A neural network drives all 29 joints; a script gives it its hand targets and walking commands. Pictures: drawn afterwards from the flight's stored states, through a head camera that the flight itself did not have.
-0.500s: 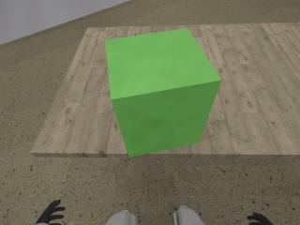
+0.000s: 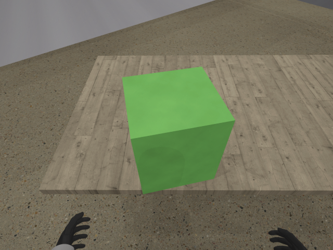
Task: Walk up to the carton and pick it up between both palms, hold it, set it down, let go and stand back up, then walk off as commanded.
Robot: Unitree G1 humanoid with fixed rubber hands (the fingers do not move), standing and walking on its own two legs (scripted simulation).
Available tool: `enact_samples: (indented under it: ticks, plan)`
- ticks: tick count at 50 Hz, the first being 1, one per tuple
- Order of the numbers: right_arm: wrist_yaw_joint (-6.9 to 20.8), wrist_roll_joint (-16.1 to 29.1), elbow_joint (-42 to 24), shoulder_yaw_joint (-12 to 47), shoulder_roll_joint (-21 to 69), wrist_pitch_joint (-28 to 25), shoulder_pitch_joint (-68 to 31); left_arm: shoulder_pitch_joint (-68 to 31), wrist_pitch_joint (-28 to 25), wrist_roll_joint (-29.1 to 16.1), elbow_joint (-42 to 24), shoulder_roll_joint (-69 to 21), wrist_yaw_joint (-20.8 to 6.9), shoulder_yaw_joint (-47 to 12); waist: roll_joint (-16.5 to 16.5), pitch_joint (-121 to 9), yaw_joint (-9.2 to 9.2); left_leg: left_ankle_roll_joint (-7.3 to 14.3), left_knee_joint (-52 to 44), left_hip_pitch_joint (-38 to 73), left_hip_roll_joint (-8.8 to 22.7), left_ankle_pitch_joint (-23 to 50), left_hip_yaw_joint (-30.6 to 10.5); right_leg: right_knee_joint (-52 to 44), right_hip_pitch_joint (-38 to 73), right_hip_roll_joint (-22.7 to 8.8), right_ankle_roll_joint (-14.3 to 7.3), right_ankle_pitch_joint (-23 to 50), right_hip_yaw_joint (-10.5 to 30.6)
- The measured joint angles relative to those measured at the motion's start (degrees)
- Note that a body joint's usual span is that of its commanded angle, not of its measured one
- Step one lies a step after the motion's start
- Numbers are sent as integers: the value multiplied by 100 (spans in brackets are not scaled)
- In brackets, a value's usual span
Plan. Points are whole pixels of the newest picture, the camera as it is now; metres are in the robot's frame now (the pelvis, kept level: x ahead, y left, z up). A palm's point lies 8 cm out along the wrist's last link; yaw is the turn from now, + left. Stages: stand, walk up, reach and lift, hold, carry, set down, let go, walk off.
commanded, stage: reach and lift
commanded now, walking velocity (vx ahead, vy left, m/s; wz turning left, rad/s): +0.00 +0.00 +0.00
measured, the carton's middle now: (171, 132) +0.42 +0.00 +0.05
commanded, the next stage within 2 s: none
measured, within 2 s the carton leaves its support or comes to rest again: neither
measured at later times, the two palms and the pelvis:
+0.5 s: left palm (78, 230) +0.20 +0.22 -0.03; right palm (304, 239) +0.18 -0.29 -0.03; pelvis +0.03 +0.00 +0.02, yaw +0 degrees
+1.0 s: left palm (89, 211) +0.22 +0.18 +0.03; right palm (301, 216) +0.21 -0.27 +0.02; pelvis +0.03 +0.00 +0.02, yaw +0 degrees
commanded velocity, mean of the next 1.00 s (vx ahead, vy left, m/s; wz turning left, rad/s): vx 0.00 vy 0.00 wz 0.00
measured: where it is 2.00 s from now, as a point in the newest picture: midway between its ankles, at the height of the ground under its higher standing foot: outside the picture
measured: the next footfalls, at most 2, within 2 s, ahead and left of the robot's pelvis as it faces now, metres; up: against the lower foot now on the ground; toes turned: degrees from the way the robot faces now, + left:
none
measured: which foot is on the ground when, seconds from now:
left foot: down 0.00-1.00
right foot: down 0.00-1.00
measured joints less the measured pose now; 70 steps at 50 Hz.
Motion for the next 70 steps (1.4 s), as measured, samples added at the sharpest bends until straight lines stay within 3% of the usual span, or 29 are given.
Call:
enact_samples:
  ticks: [13,41,55,70]
  plan:
    - [298,499,-152,-1,0,-4,105,456,-560,0,-291,-197,287,-314,30,-296,-1,-8,-487,458,0,93,0,-635,529,12,0,168,-7]
    - [478,1804,-1679,-1,0,-139,476,1098,-1327,-1,-1730,-679,642,-696,10,-563,-1,-59,-1039,600,0,263,0,-1232,693,30,0,358,-10]
    - [491,2068,-2608,1,0,246,586,1098,-1262,-50,-2452,-950,913,-880,28,-566,-1,-62,-1094,612,0,332,0,-1275,699,32,-8,421,-10]
    - [220,2068,-3369,0,0,1183,424,778,-259,-263,-3026,-966,1134,-890,27,-522,0,-75,-1120,631,0,348,0,-1263,699,35,-17,421,-10]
